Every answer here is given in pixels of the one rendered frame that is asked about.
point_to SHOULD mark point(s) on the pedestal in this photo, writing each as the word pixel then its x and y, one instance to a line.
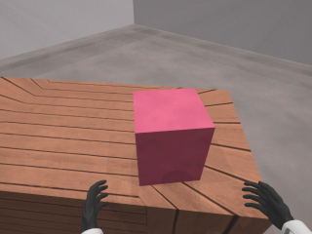
pixel 58 138

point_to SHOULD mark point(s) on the robot left hand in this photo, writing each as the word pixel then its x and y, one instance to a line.
pixel 91 206

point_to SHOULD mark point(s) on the carton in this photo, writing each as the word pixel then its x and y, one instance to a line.
pixel 173 132

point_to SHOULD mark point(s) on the robot right forearm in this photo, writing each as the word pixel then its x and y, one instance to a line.
pixel 295 227

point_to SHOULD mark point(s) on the robot right hand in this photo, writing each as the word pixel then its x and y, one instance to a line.
pixel 270 202

